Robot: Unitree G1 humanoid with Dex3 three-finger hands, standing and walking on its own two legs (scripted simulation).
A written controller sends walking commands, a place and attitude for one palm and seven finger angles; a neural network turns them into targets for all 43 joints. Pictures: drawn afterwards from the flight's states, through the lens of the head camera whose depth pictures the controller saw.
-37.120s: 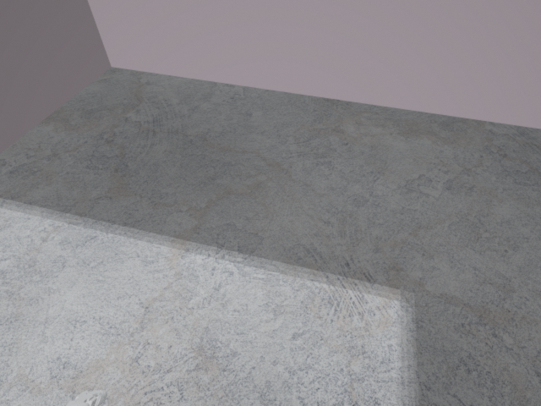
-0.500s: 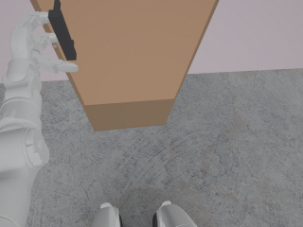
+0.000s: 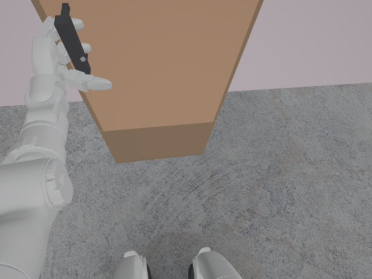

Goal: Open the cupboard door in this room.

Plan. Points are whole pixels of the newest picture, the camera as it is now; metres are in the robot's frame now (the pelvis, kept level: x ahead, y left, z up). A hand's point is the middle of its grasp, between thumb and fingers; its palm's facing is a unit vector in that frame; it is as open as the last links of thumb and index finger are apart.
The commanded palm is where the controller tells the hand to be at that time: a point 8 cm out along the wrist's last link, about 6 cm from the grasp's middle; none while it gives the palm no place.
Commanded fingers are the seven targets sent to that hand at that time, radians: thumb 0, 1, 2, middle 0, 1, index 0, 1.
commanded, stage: slide the fingers in behind the handle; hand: left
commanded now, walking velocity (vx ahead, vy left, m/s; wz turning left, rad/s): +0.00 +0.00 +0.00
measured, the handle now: (75, 41) +0.60 +0.16 +0.10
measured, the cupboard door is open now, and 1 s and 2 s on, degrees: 0 0 25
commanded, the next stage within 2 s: close the thumb around the handle in 0.32 s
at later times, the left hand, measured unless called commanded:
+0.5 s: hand (81, 59) +0.55 +0.15 +0.10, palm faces +0.02 -1.00 -0.02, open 13.8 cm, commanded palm +0.52 +0.19 +0.10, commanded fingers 0.00 -0.22 0.42 -0.32 -1.23 -0.32 -1.23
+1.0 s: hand (83, 58) +0.55 +0.14 +0.10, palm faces +0.02 -1.00 -0.02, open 6.2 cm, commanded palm +0.52 +0.19 +0.10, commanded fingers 0.00 0.90 0.90 -0.40 -1.35 -0.40 -1.35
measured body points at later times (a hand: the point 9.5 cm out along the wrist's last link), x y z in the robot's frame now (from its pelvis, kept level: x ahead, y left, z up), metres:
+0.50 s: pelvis +0.00 +0.00 +0.00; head +0.13 +0.01 +0.43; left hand +0.54 +0.20 +0.11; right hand -0.04 -0.26 -0.11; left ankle +0.02 +0.11 -0.68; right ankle -0.02 -0.11 -0.68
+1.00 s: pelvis +0.00 +0.00 +0.00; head +0.13 +0.01 +0.43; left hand +0.54 +0.20 +0.11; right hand -0.03 -0.25 -0.11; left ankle +0.02 +0.11 -0.68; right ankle -0.02 -0.11 -0.68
